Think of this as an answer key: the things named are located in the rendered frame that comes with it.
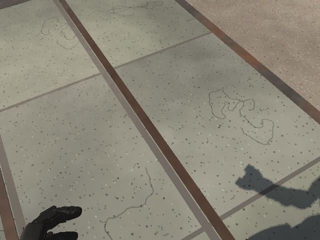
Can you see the robot left hand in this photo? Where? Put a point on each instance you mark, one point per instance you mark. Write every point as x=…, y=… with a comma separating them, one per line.
x=47, y=220

